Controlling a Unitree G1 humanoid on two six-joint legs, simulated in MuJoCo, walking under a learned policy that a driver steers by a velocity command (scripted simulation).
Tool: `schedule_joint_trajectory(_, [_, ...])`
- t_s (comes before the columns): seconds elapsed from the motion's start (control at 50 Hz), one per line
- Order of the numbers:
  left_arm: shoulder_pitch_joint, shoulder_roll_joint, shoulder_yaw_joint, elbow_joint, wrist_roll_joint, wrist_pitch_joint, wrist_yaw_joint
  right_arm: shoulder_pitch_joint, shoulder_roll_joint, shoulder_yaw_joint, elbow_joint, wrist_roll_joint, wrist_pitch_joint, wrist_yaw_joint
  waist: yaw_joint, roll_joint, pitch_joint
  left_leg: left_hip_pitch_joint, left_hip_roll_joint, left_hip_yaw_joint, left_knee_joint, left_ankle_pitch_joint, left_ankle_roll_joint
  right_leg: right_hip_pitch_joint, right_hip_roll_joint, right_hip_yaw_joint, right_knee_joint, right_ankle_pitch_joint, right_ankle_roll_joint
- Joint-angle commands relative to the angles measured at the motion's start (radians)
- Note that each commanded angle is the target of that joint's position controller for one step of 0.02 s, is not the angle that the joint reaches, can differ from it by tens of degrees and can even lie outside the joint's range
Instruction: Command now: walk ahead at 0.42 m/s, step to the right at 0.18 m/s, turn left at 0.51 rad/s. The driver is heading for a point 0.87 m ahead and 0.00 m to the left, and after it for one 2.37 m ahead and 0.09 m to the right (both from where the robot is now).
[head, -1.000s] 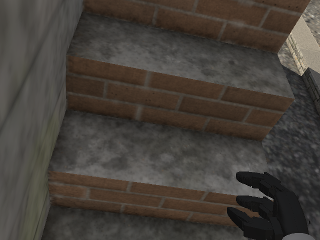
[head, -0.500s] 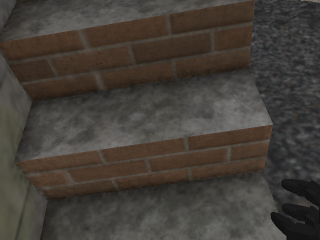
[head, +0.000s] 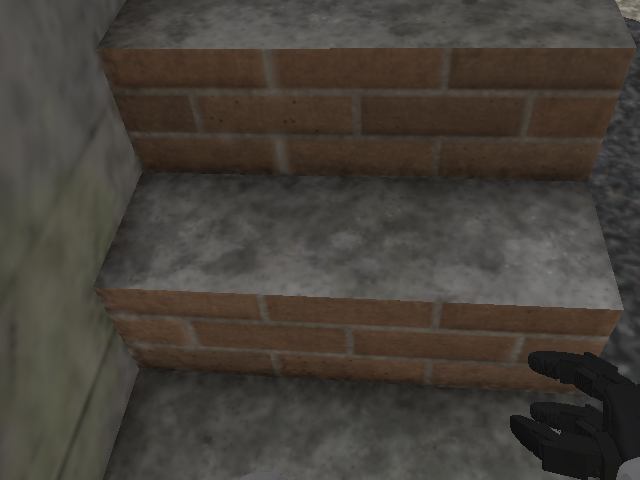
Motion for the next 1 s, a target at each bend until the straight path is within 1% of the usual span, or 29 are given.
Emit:
schedule_joint_trajectory(0.02, [-0.077, 0.313, 0.07, -0.062, -0.058, -0.001, 0.001, 0.228, -0.011, 0.0, -0.049, 0.009, 0.023, -0.051, -0.197, -0.246, -0.22, 0.664, -0.071, 0.06, -0.401, -0.176, 0.046, -0.16, -0.151, 0.014, 0.185, 1.567, -0.221])
schedule_joint_trajectory(0.04, [0.026, 0.281, 0.057, -0.002, -0.084, 0.021, -0.011, 0.314, -0.068, -0.024, 0.043, 0.0, 0.001, -0.028, -0.187, -0.178, -0.273, 0.741, -0.171, -0.046, -0.642, -0.142, 0.047, -0.144, -0.105, -0.021, 0.425, 1.54, -0.224])
schedule_joint_trajectory(0.06, [-0.07, 0.236, 0.051, -0.119, -0.083, 0.02, -0.052, 0.442, -0.221, -0.067, 0.075, -0.057, 0.004, -0.054, -0.229, 0.13, -0.258, 0.849, 0.05, -0.713, -1.057, -0.256, 0.139, -0.473, 0.063, 0.025, 0.763, 1.079, -0.129])
schedule_joint_trajectory(0.08, [-0.072, 0.144, 0.042, -0.122, -0.03, 0.009, -0.099, 0.403, -0.317, -0.09, 0.117, -0.051, 0.012, -0.055, -0.145, 0.299, -0.269, 0.826, 0.148, -1.262, -1.481, -0.363, 0.18, -0.621, 0.245, 0.159, 1.236, 0.223, -0.06])
schedule_joint_trajectory(0.1, [-0.096, 0.034, 0.019, -0.181, 0.013, 0.006, -0.117, 0.212, -0.25, -0.065, 0.065, -0.035, -0.011, -0.07, -0.052, 0.254, -0.222, 0.729, 0.147, -1.122, -1.447, -0.309, 0.191, -0.752, 0.267, 0.259, 1.674, 0.151, -0.005])
schedule_joint_trajectory(0.12, [-0.145, 0.017, 0.004, -0.21, -0.001, 0.024, -0.109, 0.097, -0.171, -0.043, 0.056, -0.053, -0.022, -0.07, 0.005, 0.214, -0.185, 0.646, 0.079, -0.788, -1.192, -0.017, 0.205, -0.787, 0.294, 0.239, 1.868, 0.136, 0.037])
schedule_joint_trajectory(0.14, [-0.13, 0.002, -0.001, -0.206, 0.015, 0.027, -0.107, 0.091, -0.099, -0.028, 0.109, -0.074, -0.047, -0.064, 0.036, 0.147, -0.1, 0.594, 0.03, -0.588, -0.971, 0.046, 0.239, -0.895, 0.271, 0.26, 1.927, 0.172, 0.02])
schedule_joint_trajectory(0.18, [-0.16, -0.015, -0.022, -0.202, 0.052, 0.067, -0.088, 0.108, -0.021, -0.006, 0.181, -0.072, -0.089, -0.051, 0.081, 0.038, -0.018, 0.484, 0.028, -0.418, -0.894, 0.067, 0.193, -0.952, 0.27, 0.234, 1.997, 0.14, 0.013])
schedule_joint_trajectory(0.2, [-0.135, -0.004, -0.025, -0.187, 0.046, 0.088, -0.082, 0.11, -0.01, 0.003, 0.182, -0.073, -0.097, -0.054, 0.099, 0.014, -0.007, 0.402, 0.037, -0.381, -0.902, 0.061, 0.172, -0.917, 0.275, 0.215, 1.966, 0.13, 0.018])
schedule_joint_trajectory(0.22, [-0.103, 0.002, -0.024, -0.167, 0.038, 0.117, -0.076, 0.085, -0.011, 0.004, 0.171, -0.072, -0.106, -0.065, 0.139, -0.03, 0.016, 0.3, 0.041, -0.348, -0.934, 0.08, 0.142, -0.851, 0.269, 0.194, 1.896, 0.13, 0.027])
schedule_joint_trajectory(0.28, [-0.098, 0.034, -0.026, -0.173, 0.014, 0.166, -0.056, 0.067, -0.046, 0.0, 0.136, -0.111, -0.117, -0.086, 0.147, 0.006, 0.018, 0.259, 0.1, -0.332, -0.971, 0.091, 0.148, -0.779, 0.255, 0.175, 1.697, 0.105, 0.025])
schedule_joint_trajectory(0.3, [-0.143, 0.046, -0.03, -0.195, -0.006, 0.173, -0.056, 0.059, -0.078, -0.007, 0.107, -0.115, -0.127, -0.092, 0.134, 0.048, 0.026, 0.287, 0.153, -0.375, -1.049, 0.106, 0.142, -0.768, 0.219, 0.222, 1.483, -0.026, 0.005])
schedule_joint_trajectory(0.34, [-0.106, 0.022, -0.043, -0.219, -0.033, 0.215, -0.016, 0.067, -0.144, -0.028, 0.089, -0.125, -0.101, -0.103, 0.151, 0.165, -0.006, 0.411, 0.16, -0.273, -1.16, 0.197, 0.069, -0.585, 0.199, 0.046, 0.902, -0.302, -0.051])
schedule_joint_trajectory(0.36, [-0.139, 0.025, -0.033, -0.229, -0.052, 0.244, -0.002, 0.192, -0.158, -0.034, 0.113, -0.102, -0.097, -0.12, 0.097, 0.22, -0.063, 0.506, 0.256, -0.358, -1.285, 0.233, 0.059, -0.466, 0.182, -0.064, 0.762, -0.327, -0.102])
schedule_joint_trajectory(0.4, [-0.077, 0.044, -0.005, -0.243, -0.013, 0.266, 0.007, 0.185, -0.176, -0.049, 0.132, -0.06, -0.105, -0.115, 0.101, 0.277, -0.075, 0.621, 0.362, -0.367, -1.263, 0.426, 0.048, -0.386, 0.111, 0.039, 0.685, -0.196, -0.183])
schedule_joint_trajectory(0.42, [0.001, 0.026, -0.001, -0.215, 0.003, 0.243, -0.009, 0.138, -0.151, -0.043, 0.129, -0.032, -0.101, -0.104, 0.158, 0.176, -0.066, 0.623, 0.299, -0.223, -1.055, 0.512, 0.019, -0.312, 0.133, 0.053, 0.478, -0.118, -0.226])
schedule_joint_trajectory(0.44, [0.026, 0.003, 0.002, -0.197, 0.016, 0.203, -0.038, 0.079, -0.111, -0.03, 0.129, -0.011, -0.095, -0.079, 0.23, -0.04, -0.054, 0.558, 0.093, -0.039, -0.572, 0.402, -0.017, -0.304, 0.193, 0.119, 0.344, -0.112, -0.317])
schedule_joint_trajectory(0.46, [-0.141, 0.082, 0.012, -0.226, 0.027, 0.167, -0.038, 0.108, -0.034, -0.012, 0.034, 0.009, -0.058, -0.066, 0.082, -0.426, 0.053, 0.293, -0.063, -0.031, -0.323, 0.129, -0.08, -0.471, 0.09, 0.809, 0.064, -0.453, -0.423])
schedule_joint_trajectory(0.48, [-0.225, 0.086, 0.014, -0.278, 0.014, 0.156, -0.041, 0.13, -0.053, -0.017, 0.032, -0.024, -0.059, -0.074, 0.036, -0.276, 0.113, 0.22, -0.005, -0.107, -0.094, 0.198, -0.101, -0.516, 0.024, 0.9, 0.002, -0.623, -0.434])
schedule_joint_trajectory(0.52, [-0.171, 0.121, 0.027, -0.247, -0.005, 0.138, -0.037, 0.099, -0.094, -0.013, -0.016, -0.051, -0.076, -0.047, 0.025, -0.026, 0.121, 0.183, 0.032, -0.114, -0.085, 0.27, -0.094, -0.488, 0.016, 0.755, 0.051, -0.532, -0.367])
schedule_joint_trajectory(0.56, [-0.112, 0.106, 0.039, -0.206, -0.012, 0.102, -0.014, 0.08, -0.057, -0.004, -0.038, -0.066, -0.09, -0.039, 0.046, 0.097, 0.102, 0.24, 0.061, -0.158, -0.025, 0.394, -0.094, -0.502, 0.042, 0.674, 0.13, -0.361, -0.321])
schedule_joint_trajectory(0.6, [-0.057, 0.098, 0.037, -0.176, 0.0, 0.077, -0.018, 0.072, -0.022, 0.017, -0.051, -0.066, -0.1, -0.031, 0.048, 0.082, 0.056, 0.17, 0.052, -0.135, -0.014, 0.455, -0.08, -0.388, 0.049, 0.658, 0.163, -0.325, -0.321])
schedule_joint_trajectory(0.68, [0.011, 0.163, 0.056, -0.185, -0.008, 0.065, 0.003, 0.015, -0.053, 0.025, -0.064, -0.057, -0.111, -0.038, 0.096, 0.056, 0.024, 0.07, 0.059, -0.112, -0.203, 0.404, -0.068, -0.164, 0.009, 0.757, 0.083, -0.33, -0.31])
schedule_joint_trajectory(0.74, [0.007, 0.164, 0.068, -0.163, 0.009, 0.081, 0.006, -0.004, -0.029, 0.038, -0.057, -0.03, -0.092, -0.025, 0.079, -0.014, 0.043, 0.139, 0.059, -0.075, -0.294, 0.304, -0.07, -0.197, 0.039, 0.665, 0.081, -0.186, -0.312])
schedule_joint_trajectory(0.8, [-0.093, 0.183, 0.069, -0.177, 0.047, 0.072, -0.015, -0.021, -0.06, 0.025, -0.036, -0.032, -0.092, -0.052, 0.046, -0.046, -0.038, 0.301, 0.041, -0.021, -0.343, 0.149, -0.042, -0.266, 0.025, 0.576, 0.083, 0.205, -0.349])
schedule_joint_trajectory(0.82, [-0.106, 0.218, 0.085, -0.19, 0.039, 0.048, -0.026, -0.008, -0.104, 0.009, -0.049, -0.026, -0.103, -0.076, 0.049, -0.113, -0.01, 0.235, 0.059, -0.062, -0.269, 0.113, -0.043, -0.229, -0.018, 0.621, 0.108, 0.358, -0.389])
schedule_joint_trajectory(0.86, [-0.096, 0.241, 0.082, -0.188, 0.035, 0.022, -0.027, 0.033, -0.099, 0.006, -0.042, -0.042, -0.123, -0.087, 0.047, -0.116, -0.067, 0.099, 0.087, -0.127, -0.143, 0.013, -0.066, -0.045, -0.077, 0.656, 0.173, 0.565, -0.404])
schedule_joint_trajectory(0.94, [0.144, 0.276, 0.087, -0.123, 0.047, 0.0, 0.0, -0.254, -0.046, 0.023, -0.157, -0.077, -0.152, -0.074, 0.223, -0.088, -0.066, -0.645, 0.053, -0.218, 0.594, -0.281, -0.068, 0.44, -0.207, 0.759, 0.245, 0.708, -0.428])
schedule_joint_trajectory(1.0, [0.078, 0.297, 0.069, -0.092, -0.011, -0.012, 0.006, -0.277, -0.043, 0.047, -0.197, -0.086, -0.146, -0.043, 0.168, 0.017, -0.041, -0.526, 0.097, -0.2, 0.511, -0.262, -0.03, 0.217, -0.106, 0.619, 0.157, 0.399, -0.291])
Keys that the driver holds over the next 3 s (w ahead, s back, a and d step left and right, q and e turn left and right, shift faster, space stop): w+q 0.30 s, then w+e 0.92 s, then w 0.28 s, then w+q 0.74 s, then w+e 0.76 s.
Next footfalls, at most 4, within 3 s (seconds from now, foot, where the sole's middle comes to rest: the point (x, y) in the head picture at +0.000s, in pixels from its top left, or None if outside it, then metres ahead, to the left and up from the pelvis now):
0.04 left None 0.09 0.13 -0.57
0.42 right None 0.18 -0.03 -0.58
1.12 left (196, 464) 0.38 0.24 -0.36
1.64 right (482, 468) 0.38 -0.15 -0.36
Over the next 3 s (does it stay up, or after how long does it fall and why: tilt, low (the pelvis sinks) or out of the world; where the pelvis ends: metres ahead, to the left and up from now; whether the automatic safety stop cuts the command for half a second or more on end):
stays up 0.49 -0.01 0.62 its command is cut before an obstacle from the start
